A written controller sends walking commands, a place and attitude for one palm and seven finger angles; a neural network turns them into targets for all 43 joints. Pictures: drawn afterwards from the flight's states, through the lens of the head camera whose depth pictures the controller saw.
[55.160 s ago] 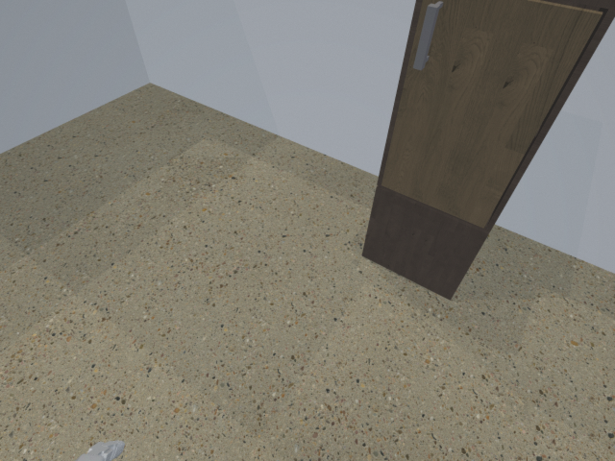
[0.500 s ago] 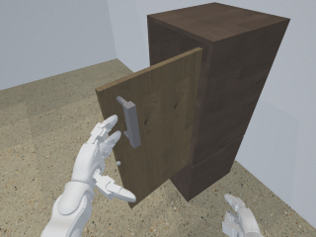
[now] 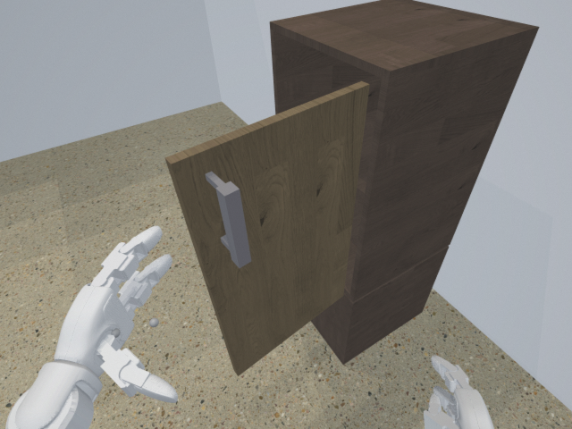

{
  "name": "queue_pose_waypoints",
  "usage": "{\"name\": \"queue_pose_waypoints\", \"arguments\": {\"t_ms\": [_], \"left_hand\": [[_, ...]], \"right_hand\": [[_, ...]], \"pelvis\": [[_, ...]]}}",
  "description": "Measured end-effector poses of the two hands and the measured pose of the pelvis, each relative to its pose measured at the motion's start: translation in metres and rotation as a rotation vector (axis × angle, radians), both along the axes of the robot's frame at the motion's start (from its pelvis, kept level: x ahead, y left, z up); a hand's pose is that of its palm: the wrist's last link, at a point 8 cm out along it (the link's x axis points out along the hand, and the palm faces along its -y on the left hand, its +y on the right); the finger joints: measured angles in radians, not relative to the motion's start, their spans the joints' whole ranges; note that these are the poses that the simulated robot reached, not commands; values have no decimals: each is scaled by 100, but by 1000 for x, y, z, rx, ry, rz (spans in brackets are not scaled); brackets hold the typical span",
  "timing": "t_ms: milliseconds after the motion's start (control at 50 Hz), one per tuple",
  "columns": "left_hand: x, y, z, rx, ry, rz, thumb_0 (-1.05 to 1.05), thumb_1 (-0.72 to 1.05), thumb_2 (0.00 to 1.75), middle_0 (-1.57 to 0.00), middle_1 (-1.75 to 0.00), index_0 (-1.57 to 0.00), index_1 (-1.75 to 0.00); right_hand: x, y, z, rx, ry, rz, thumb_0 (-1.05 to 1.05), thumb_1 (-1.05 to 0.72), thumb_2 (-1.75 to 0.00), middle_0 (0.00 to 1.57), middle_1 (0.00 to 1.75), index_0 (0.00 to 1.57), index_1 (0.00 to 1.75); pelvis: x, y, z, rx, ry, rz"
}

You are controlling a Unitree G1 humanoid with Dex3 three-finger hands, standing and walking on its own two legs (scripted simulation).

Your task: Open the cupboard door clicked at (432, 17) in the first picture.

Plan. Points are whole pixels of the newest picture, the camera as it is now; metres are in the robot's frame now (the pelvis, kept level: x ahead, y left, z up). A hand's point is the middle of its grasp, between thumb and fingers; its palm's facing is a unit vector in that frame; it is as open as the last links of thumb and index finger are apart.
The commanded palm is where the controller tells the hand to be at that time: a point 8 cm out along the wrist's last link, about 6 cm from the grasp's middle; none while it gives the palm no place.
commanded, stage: draw the hand back to the body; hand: left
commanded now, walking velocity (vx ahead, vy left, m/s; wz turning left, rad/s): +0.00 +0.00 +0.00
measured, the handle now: (227, 220) +0.35 +0.12 +0.16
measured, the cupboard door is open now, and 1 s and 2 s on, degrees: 97 97 97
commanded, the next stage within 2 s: step back with the hand held close in 1.60 s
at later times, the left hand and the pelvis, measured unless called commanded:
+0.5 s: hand (109, 327) +0.18 +0.21 +0.15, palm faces -0.04 -1.00 -0.06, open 16.3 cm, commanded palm +0.15 +0.27 +0.16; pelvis -0.01 +0.03 +0.00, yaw +0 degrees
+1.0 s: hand (64, 303) +0.21 +0.27 +0.15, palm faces +0.35 -0.87 -0.35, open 11.8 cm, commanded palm +0.16 +0.32 +0.17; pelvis +0.00 +0.04 +0.01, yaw -2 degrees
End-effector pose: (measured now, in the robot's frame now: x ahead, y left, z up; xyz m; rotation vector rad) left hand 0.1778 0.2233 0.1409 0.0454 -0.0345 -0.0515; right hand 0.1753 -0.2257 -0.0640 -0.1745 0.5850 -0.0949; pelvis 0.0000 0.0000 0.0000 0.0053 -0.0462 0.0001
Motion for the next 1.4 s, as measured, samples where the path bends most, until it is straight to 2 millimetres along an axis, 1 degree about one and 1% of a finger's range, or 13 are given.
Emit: {"name": "queue_pose_waypoints", "arguments": {"t_ms": [140, 220, 320, 460, 540, 580, 660, 720, 840, 940, 1080, 1280, 1400], "left_hand": [[1, -2, 2, -5, -24, -28, -1, -50, 30, -15, -30, -15, -30], [2, 9, 4, 12, -23, -14, -1, -50, 30, -15, -30, -15, -30], [-3, 26, 5, 10, -15, 18, -1, -50, 30, -15, -30, -15, -30], [-13, 39, 7, 10, -17, 11, -1, -50, 30, -15, -30, -15, -30], [-17, 45, 10, 14, -23, 15, -1, -47, 31, -15, -30, -15, -30], [-19, 49, 14, 96, -40, 84, -1, -43, 32, -15, -30, -15, -30], [-23, 58, 15, 172, -69, 232, -1, -34, 36, -16, -30, -16, -30], [-25, 64, 13, 206, -66, 298, -1, -25, 40, -16, -30, -16, -30], [-23, 75, 19, 276, -79, 361, -1, -6, 49, -17, -30, -17, -30], [-17, 84, 27, 318, -101, 386, 0, 11, 56, -18, -30, -18, -30], [-5, 94, 27, 345, -91, 418, 0, 36, 66, -19, -30, -19, -30], [1, 103, 33, 377, -91, 469, 1, 70, 81, -20, -30, -20, -30], [4, 98, 31, 365, -77, 480, 1, 83, 87, -20, -30, -20, -30]], "right_hand": [[-7, 9, 0, 0, -20, -3, 2, -90, -90, 20, 30, 20, 30], [-8, 16, 2, 7, -25, -2, 2, -90, -89, 20, 30, 20, 30], [-7, 26, 5, 10, -38, 9, 2, -90, -89, 20, 30, 20, 30], [-2, 37, 13, -2, -70, 30, 2, -90, -89, 20, 30, 20, 30], [0, 42, 17, -6, -87, 41, 2, -90, -89, 20, 30, 20, 30], [0, 45, 19, -18, -88, 46, 2, -90, -89, 20, 30, 20, 30], [-2, 51, 18, -31, -59, 49, 2, -90, -89, 20, 30, 20, 30], [-7, 54, 14, -35, -13, 52, 2, -90, -89, 20, 30, 20, 30], [-15, 57, 0, -30, 73, 44, 2, -90, -89, 20, 30, 20, 30], [-17, 53, -5, -24, 112, 21, 2, -90, -89, 20, 30, 20, 30], [-9, 43, -4, -28, 124, -9, 2, -90, -89, 20, 30, 20, 30], [9, 29, 0, -40, 115, -20, 2, -90, -89, 20, 30, 20, 30], [16, 26, -1, -33, 115, -10, 2, -90, -89, 20, 30, 20, 30]], "pelvis": [[-5, 8, -1, -4, 4, -1], [-6, 12, 0, -5, 3, -6], [-8, 17, 0, -9, 0, -6], [-11, 26, 1, -16, -5, -2], [-13, 30, 1, -18, -8, 1], [-15, 31, 3, -21, -16, -2], [-17, 33, 6, -23, -21, -10], [-17, 35, 8, -21, -23, -15], [-10, 39, 11, -16, -27, -25], [-3, 41, 12, -11, -30, -32], [6, 39, 13, -7, -25, -41], [17, 32, 13, -4, -14, -42], [19, 28, 13, -1, -9, -38]]}}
